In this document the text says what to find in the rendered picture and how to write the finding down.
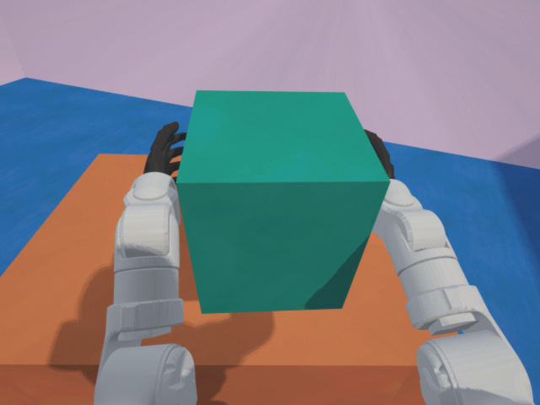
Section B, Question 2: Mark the right robot upper arm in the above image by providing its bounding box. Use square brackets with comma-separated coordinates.
[416, 330, 535, 405]

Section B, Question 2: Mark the robot right hand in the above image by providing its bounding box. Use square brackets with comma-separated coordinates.
[364, 129, 396, 180]

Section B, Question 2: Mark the robot left hand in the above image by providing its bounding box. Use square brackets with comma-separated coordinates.
[143, 121, 187, 183]

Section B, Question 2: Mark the left robot forearm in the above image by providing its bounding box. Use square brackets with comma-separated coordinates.
[94, 172, 184, 405]

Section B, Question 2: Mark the right robot forearm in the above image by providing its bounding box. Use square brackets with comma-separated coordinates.
[372, 179, 533, 400]

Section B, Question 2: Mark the carton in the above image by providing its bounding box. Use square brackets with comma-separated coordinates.
[175, 90, 391, 314]

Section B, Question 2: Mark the pedestal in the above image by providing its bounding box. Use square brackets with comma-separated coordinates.
[0, 154, 459, 405]

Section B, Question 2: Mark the left robot upper arm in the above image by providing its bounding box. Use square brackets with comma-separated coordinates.
[94, 343, 197, 405]

